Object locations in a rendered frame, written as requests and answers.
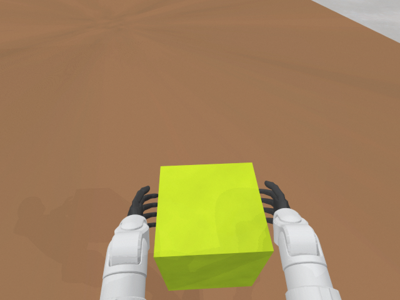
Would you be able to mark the robot left hand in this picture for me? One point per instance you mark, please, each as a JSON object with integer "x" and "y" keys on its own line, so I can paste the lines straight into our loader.
{"x": 138, "y": 206}

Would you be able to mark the robot left forearm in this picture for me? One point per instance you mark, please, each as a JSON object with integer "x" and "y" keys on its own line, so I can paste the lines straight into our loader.
{"x": 125, "y": 269}

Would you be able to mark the robot right hand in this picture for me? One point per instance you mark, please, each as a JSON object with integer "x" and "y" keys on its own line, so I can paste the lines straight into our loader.
{"x": 278, "y": 201}

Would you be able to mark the carton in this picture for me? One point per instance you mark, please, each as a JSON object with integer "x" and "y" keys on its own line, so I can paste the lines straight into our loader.
{"x": 211, "y": 229}

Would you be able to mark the robot right forearm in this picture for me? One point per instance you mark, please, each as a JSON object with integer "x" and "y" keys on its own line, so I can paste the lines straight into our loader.
{"x": 302, "y": 258}

